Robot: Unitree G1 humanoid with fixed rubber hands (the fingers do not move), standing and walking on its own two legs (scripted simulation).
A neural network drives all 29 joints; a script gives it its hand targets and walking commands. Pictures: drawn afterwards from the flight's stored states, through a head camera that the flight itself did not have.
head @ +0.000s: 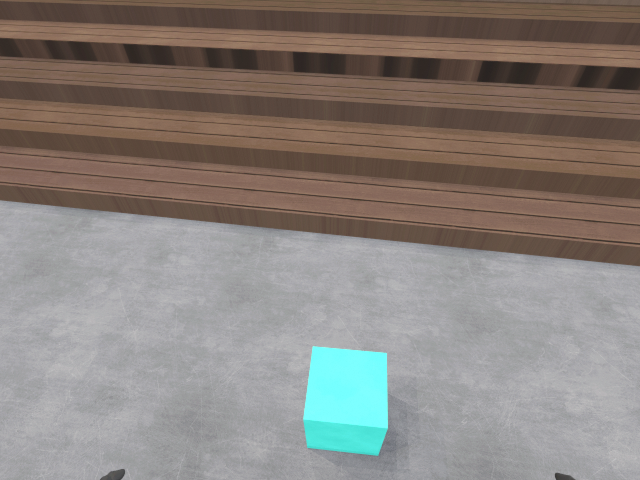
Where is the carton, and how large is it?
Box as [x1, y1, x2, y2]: [303, 346, 387, 455]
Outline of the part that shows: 313,346 303,418 307,447 377,455 387,428 386,353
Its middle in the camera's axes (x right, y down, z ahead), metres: +0.07 +0.47 +1.11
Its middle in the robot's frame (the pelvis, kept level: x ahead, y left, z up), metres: +0.47 -0.03 -0.66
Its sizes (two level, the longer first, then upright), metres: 0.210 0.200 0.250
